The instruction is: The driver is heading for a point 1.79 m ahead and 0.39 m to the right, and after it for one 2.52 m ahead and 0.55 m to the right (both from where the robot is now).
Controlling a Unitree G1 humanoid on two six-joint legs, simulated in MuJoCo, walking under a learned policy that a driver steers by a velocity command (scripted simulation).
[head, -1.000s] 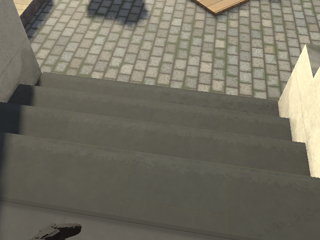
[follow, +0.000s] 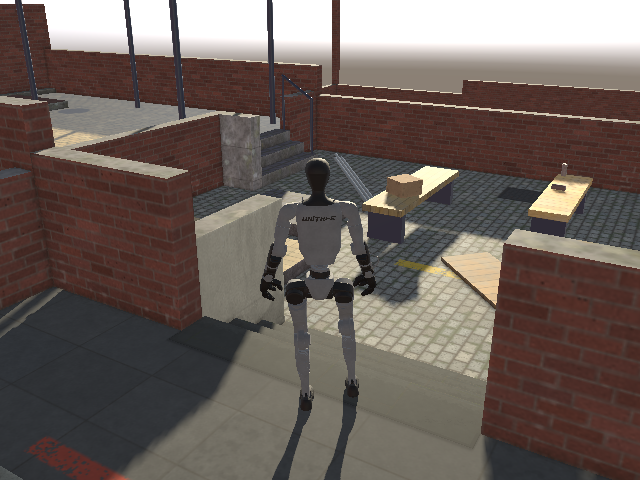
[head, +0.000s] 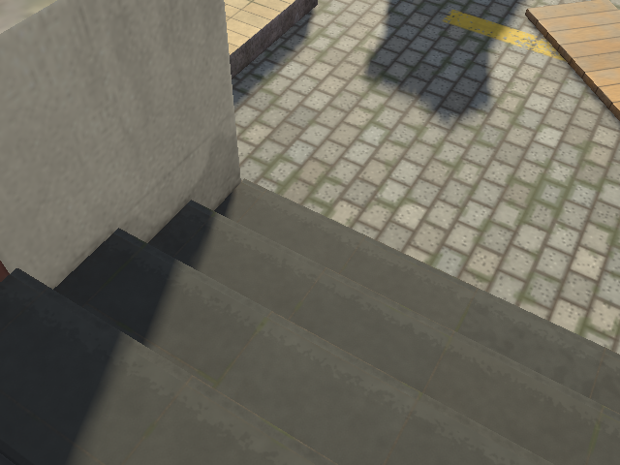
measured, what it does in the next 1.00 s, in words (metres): steps on the spot, turning right: right foot, then left foot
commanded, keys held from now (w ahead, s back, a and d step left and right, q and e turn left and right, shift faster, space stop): e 0.42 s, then no key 0.58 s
